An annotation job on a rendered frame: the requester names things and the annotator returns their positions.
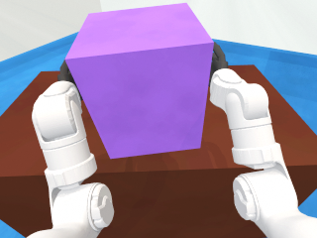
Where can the pedestal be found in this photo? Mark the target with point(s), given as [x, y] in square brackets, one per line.
[178, 194]

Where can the left robot upper arm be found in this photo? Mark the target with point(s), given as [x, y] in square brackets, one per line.
[80, 212]

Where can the left robot forearm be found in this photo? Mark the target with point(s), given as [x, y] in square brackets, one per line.
[60, 130]

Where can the carton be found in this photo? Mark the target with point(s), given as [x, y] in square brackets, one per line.
[143, 74]

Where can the robot right hand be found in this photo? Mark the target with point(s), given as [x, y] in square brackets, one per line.
[218, 61]

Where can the right robot forearm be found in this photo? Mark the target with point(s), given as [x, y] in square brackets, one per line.
[246, 106]

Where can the robot left hand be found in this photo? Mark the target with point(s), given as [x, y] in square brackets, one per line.
[65, 75]

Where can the right robot upper arm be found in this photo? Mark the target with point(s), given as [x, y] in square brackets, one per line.
[268, 199]

